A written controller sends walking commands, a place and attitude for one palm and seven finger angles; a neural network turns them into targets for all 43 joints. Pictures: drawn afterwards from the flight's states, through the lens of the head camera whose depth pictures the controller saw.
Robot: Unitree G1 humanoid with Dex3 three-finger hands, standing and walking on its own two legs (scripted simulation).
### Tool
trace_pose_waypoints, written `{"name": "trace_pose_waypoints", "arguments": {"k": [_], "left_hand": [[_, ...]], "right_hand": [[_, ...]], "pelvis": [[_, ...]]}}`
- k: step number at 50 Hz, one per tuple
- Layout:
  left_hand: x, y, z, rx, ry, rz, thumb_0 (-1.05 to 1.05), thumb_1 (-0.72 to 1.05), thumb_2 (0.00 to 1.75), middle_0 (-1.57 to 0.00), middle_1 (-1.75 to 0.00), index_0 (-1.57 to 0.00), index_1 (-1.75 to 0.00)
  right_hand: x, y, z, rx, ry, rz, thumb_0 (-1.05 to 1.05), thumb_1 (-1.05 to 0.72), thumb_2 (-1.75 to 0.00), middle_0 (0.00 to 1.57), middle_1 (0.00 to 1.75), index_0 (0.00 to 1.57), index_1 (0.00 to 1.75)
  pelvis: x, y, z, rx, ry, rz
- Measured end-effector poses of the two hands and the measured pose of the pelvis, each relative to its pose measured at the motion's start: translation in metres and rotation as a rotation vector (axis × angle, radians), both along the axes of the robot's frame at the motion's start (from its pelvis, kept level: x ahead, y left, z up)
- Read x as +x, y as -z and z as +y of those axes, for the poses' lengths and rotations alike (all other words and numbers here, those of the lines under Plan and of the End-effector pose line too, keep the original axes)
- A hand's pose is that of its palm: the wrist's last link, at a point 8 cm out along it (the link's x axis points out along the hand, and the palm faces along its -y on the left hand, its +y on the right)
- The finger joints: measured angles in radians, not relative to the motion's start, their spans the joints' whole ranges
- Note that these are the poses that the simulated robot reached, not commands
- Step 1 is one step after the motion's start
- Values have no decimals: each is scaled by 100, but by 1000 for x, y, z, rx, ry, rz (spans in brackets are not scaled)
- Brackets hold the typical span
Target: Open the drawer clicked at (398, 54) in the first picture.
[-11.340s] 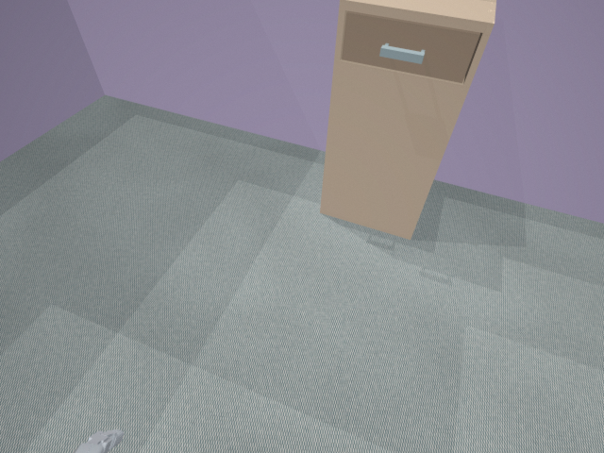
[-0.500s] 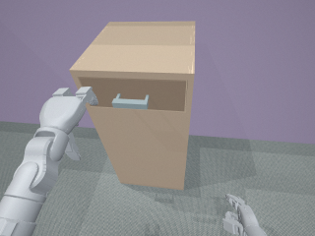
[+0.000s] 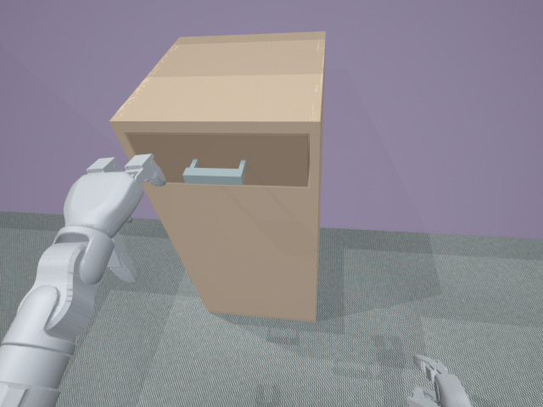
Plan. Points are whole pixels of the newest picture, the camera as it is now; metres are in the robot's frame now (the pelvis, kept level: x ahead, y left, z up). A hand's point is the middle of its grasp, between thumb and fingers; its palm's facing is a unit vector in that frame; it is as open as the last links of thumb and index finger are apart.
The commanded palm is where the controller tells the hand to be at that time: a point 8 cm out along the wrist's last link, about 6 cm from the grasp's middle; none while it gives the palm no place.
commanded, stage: move the hooked fingers above the handle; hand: left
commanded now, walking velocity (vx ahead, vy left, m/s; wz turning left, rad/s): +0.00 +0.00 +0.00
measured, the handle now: (216, 169) +0.55 +0.21 +0.03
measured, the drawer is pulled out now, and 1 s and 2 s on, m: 0.00 0.00 0.00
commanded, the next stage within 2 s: none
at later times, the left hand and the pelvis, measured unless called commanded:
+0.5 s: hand (162, 199) +0.38 +0.23 +0.11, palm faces +0.01 -0.06 -1.00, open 13.9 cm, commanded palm +0.36 +0.23 +0.18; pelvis +0.02 +0.01 +0.00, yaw +0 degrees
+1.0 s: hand (189, 189) +0.43 +0.21 +0.09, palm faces -0.07 -0.04 -1.00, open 13.9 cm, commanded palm +0.42 +0.21 +0.16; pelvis +0.03 +0.00 -0.01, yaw +0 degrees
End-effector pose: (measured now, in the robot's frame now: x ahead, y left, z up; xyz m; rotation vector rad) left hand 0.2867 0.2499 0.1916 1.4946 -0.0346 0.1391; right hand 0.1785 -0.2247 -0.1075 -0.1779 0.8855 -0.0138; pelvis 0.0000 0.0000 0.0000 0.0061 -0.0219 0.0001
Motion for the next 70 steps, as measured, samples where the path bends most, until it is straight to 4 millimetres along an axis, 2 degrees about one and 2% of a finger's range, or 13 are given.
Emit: {"name": "trace_pose_waypoints", "arguments": {"k": [7,11,17,22,29,33,38,44,51,57,62,66,70], "left_hand": [[8,22,-17,1,58,123,0,-50,30,-32,-120,-31,-120],[19,26,-24,7,115,119,0,-50,30,-32,-120,-32,-120],[44,16,-19,6,106,39,0,-49,30,-32,-120,-32,-120],[64,18,-10,16,40,62,0,-49,30,-32,-120,-31,-120],[77,37,-31,1,123,130,0,-49,30,-32,-120,-31,-120],[81,38,-40,-1,176,93,0,-49,30,-32,-120,-32,-120],[94,32,-36,6,125,29,0,-49,30,-32,-120,-32,-120],[111,34,-23,41,13,81,0,-49,30,-32,-120,-31,-120],[126,50,-44,35,91,183,0,-49,30,-32,-120,-31,-120],[145,51,-61,26,173,140,0,-49,30,-32,-120,-32,-120],[164,47,-47,41,88,96,0,-49,30,-32,-120,-32,-120],[174,51,-32,70,1,142,0,-49,30,-32,-120,-31,-120],[180,60,-33,69,9,219,0,-49,30,-32,-120,-31,-120]], "right_hand": [[14,-7,2,-6,-5,-53,1,-91,-90,20,30,20,30],[16,-10,1,-24,1,-57,1,-91,-90,20,30,20,30],[8,-4,-2,-30,26,-11,1,-91,-90,20,30,20,30],[-4,4,-4,-23,54,49,1,-91,-90,20,30,20,30],[-13,11,-6,-27,86,98,1,-91,-90,20,30,20,30],[-13,12,-4,-26,98,104,1,-91,-90,20,30,20,30],[-11,15,-1,-11,95,115,1,-91,-90,20,30,20,30],[-9,16,-2,-3,99,124,1,-91,-90,20,30,20,30],[-12,16,-13,-38,121,125,1,-91,-89,20,30,20,30],[-27,19,-27,-67,163,156,1,-91,-89,20,30,20,30],[-49,27,-36,-69,201,216,1,-91,-90,20,30,20,30],[-69,32,-41,-69,229,275,1,-91,-89,20,30,20,30],[-85,33,-46,-84,254,322,1,-91,-89,20,30,20,30]], "pelvis": [[1,0,-3,2,-4,0],[3,1,-4,0,-7,7],[8,1,-1,-1,-4,30],[14,2,3,0,5,52],[23,2,10,3,13,70],[27,3,11,4,19,80],[28,5,10,5,17,92],[30,5,7,5,13,105],[32,7,3,4,4,113],[33,10,-1,6,13,136],[34,12,-4,7,22,165],[35,13,-6,7,24,182],[37,13,-6,4,20,189]]}}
